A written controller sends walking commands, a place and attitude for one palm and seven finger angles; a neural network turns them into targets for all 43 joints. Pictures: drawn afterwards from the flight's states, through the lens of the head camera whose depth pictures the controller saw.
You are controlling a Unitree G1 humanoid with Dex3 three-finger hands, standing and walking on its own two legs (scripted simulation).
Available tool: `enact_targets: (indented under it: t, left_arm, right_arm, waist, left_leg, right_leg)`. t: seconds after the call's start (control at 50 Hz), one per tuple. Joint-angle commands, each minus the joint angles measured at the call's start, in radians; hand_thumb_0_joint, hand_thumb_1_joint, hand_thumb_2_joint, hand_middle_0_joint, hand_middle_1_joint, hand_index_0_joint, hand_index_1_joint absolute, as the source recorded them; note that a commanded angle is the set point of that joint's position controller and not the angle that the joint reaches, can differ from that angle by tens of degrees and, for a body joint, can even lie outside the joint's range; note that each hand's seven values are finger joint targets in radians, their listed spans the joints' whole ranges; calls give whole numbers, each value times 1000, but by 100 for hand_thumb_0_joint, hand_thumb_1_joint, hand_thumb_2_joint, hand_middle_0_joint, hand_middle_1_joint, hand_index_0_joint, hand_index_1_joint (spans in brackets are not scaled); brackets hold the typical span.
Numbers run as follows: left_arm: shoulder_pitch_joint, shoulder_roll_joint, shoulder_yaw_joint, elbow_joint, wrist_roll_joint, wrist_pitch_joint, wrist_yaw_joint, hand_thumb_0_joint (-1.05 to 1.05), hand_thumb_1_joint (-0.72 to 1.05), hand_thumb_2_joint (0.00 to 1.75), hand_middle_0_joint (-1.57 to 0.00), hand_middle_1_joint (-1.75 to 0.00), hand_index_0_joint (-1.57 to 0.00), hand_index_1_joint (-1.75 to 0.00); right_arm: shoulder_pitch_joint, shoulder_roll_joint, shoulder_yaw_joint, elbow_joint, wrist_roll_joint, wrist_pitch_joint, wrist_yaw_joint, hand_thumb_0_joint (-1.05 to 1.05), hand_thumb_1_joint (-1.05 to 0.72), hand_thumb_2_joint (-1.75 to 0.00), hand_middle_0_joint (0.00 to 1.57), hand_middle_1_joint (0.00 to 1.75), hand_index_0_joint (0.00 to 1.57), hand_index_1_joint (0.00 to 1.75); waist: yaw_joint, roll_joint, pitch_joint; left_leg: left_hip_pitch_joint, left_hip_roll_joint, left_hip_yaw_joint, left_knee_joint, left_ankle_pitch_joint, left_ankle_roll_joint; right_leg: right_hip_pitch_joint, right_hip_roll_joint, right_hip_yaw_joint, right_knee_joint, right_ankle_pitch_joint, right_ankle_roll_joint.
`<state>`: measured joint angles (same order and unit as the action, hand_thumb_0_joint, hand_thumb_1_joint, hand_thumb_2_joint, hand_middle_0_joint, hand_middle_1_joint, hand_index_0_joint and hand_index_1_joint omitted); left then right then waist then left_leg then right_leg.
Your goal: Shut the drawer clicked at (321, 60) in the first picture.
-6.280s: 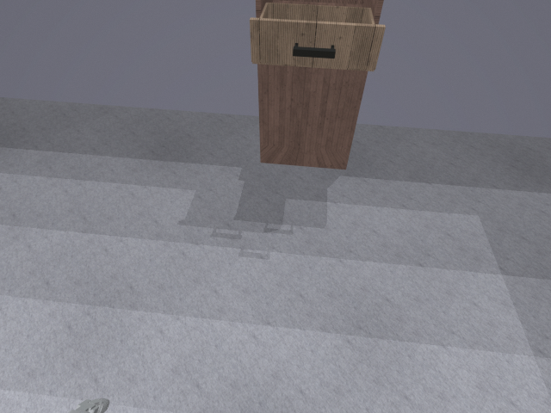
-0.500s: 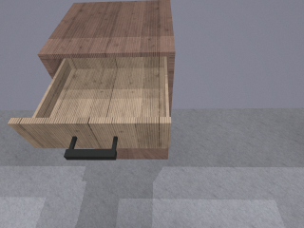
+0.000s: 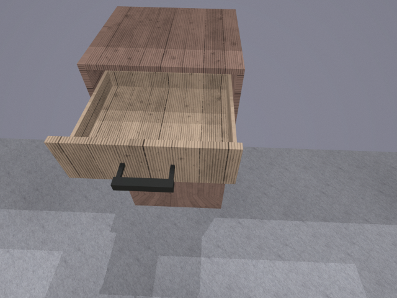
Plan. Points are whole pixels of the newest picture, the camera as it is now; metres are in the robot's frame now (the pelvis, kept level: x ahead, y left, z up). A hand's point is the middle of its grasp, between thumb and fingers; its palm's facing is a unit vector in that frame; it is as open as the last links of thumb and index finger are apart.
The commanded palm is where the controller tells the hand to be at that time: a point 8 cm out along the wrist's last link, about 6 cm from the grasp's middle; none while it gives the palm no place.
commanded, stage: come to a stop and stand still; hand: left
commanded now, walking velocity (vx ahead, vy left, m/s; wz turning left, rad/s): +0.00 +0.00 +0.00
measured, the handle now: (145, 176) +0.36 +0.16 +0.01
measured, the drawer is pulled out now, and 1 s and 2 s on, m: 0.28 0.28 0.28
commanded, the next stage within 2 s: look again from close up in 0.38 s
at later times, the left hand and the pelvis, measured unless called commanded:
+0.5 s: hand out of the picture -0.03 +0.14 -0.17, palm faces +0.03 -0.99 -0.16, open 7.3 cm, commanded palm none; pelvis -0.02 -0.01 +0.00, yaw +0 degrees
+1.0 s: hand out of the picture +0.02 +0.20 -0.17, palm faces +0.01 -0.98 -0.21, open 7.3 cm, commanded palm none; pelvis +0.00 +0.02 +0.00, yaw +0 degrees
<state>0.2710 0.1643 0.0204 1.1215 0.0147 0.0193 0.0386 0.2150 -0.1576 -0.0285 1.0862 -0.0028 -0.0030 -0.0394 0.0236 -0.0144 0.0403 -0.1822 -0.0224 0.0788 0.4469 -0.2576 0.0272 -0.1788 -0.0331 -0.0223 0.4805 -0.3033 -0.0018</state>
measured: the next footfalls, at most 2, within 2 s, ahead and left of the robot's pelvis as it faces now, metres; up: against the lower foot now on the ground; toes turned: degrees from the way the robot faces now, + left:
none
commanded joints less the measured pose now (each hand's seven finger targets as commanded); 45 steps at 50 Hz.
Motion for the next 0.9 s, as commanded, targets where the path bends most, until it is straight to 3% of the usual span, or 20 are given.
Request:
enact_targets:
  t: [0.0,0.06,0.12,0.2,0.44,0.46,0.48,0.5,0.52,0.54,0.6,0.62,0.68,0.88]
  left_arm:
    - [45,89,0,-15,-4,-38,3,0,90,90,-20,-30,-20,-30]
    - [40,73,-7,-11,-6,-33,3,0,90,90,-20,-30,-20,-30]
    - [56,67,-9,-5,-7,-28,2,0,90,90,-20,-30,-20,-30]
    - [75,64,-7,-7,-8,-26,1,0,90,90,-20,-30,-20,-30]
    - [107,33,-6,-9,-10,-31,4,0,90,90,-20,-30,-20,-30]
    - [162,73,-16,10,13,-65,37,0,90,90,-20,-30,-20,-30]
    - [119,116,-6,-38,4,-72,29,0,90,90,-20,-30,-20,-30]
    - [74,131,-2,-64,1,-78,20,0,90,90,-20,-30,-20,-30]
    - [55,112,-4,-78,-1,-73,16,0,90,90,-20,-30,-20,-30]
    - [48,97,-7,-84,-2,-70,13,0,90,90,-20,-30,-20,-30]
    - [68,70,-11,-87,-2,-58,8,0,90,90,-20,-30,-20,-30]
    - [74,64,-13,-84,-3,-55,7,0,90,90,-20,-30,-20,-30]
    - [84,60,-17,-84,-5,-50,7,0,90,90,-20,-30,-20,-30]
    - [71,85,-15,-90,-5,-40,5,0,90,90,-20,-30,-20,-30]
  right_arm:
    - [77,-79,-6,-1,2,-7,0,0,-90,-90,20,30,20,30]
    - [76,-81,2,21,0,-5,3,0,-90,-90,20,30,20,30]
    - [76,-75,6,35,-2,-2,6,0,-90,-90,20,30,20,30]
    - [102,-63,9,50,-3,-2,6,0,-90,-90,20,30,20,30]
    - [166,-28,7,66,-4,-11,0,0,-90,-90,20,30,20,30]
    - [45,-73,17,-13,-5,-31,17,0,-90,-90,20,30,20,30]
    - [120,-18,17,-37,-8,-17,22,0,-90,-90,20,30,20,30]
    - [148,-25,22,-33,-16,-9,28,0,-90,-90,20,30,20,30]
    - [174,-34,19,-39,-16,-11,27,0,-90,-90,20,30,20,30]
    - [185,-41,20,-39,-17,-15,26,0,-90,-90,20,30,20,30]
    - [174,-53,25,-52,-13,-26,20,0,-90,-90,20,30,20,30]
    - [172,-64,26,-56,-13,-29,19,0,-90,-90,20,30,20,30]
    - [158,-85,26,-57,-11,-32,16,0,-90,-90,20,30,20,30]
    - [119,-114,28,-36,-10,-33,17,0,-90,-90,20,30,20,30]
  waist:
    - [-39,-130,-57]
    - [-37,-63,4]
    - [-29,-43,57]
    - [-25,-19,61]
    - [-23,13,49]
    - [17,42,88]
    - [-51,29,-7]
    - [-56,14,-35]
    - [-69,12,-29]
    - [-71,39,-14]
    - [-45,68,34]
    - [-39,49,43]
    - [-29,-1,48]
    - [-25,8,36]
  left_leg:
    - [88,119,-99,-75,220,-16]
    - [78,119,-105,-117,148,-14]
    - [50,112,-106,-134,74,-12]
    - [27,107,-108,-143,26,-11]
    - [-1,114,-112,-127,68,-12]
    - [-101,124,-69,93,125,-39]
    - [-66,83,-81,79,-51,-33]
    - [-28,78,-66,79,-41,-34]
    - [-13,80,-73,73,-34,-25]
    - [-23,85,-87,52,4,-19]
    - [-98,116,-134,-30,36,5]
    - [-115,121,-147,-44,42,10]
    - [-109,122,-151,-64,62,18]
    - [-36,122,-140,-104,116,20]
  right_leg:
    - [6,-108,106,-124,371,-32]
    - [-48,-93,108,-162,191,-23]
    - [-83,-79,116,-199,49,-20]
    - [-83,-70,116,-210,-4,-19]
    - [-73,-64,108,-179,57,-26]
    - [-69,-120,131,-145,404,-22]
    - [-69,-162,185,-171,151,-62]
    - [-88,-155,176,-173,28,-89]
    - [-138,-132,155,-165,-95,-91]
    - [-149,-106,135,-137,-84,-84]
    - [-94,-53,85,-72,1,-61]
    - [-73,-45,76,-55,27,-56]
    - [-50,-45,69,-44,71,-46]
    - [-30,-56,66,-57,114,-27]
